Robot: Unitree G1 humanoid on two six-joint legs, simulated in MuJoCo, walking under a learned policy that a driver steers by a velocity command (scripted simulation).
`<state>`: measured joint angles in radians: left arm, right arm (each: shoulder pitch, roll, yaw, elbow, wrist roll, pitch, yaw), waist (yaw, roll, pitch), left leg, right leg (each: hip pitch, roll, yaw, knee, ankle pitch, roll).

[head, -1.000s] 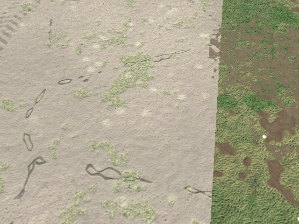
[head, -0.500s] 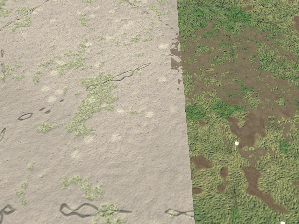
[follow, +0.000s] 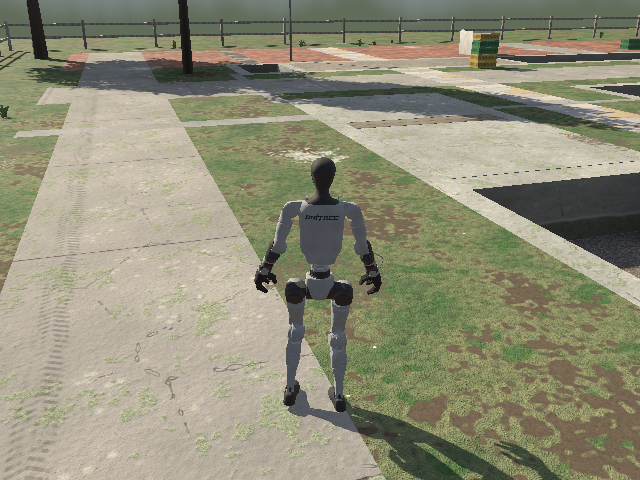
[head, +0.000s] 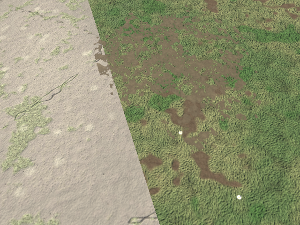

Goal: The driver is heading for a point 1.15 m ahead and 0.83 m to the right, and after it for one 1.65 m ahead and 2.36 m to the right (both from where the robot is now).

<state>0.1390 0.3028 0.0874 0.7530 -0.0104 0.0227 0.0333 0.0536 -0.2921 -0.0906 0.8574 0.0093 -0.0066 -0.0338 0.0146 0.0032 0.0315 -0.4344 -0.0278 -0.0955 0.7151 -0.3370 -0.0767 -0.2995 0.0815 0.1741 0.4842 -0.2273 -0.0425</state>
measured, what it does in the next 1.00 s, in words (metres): walks ahead, turning right: left foot, then right foot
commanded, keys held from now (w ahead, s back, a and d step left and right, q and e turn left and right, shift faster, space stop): e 0.06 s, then w+e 0.94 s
